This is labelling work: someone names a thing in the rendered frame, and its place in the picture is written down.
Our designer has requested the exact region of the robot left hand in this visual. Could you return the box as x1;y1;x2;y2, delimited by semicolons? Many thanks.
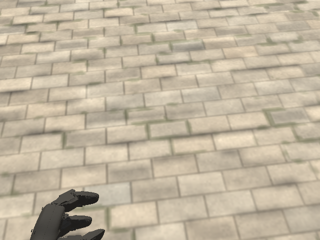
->
30;189;105;240

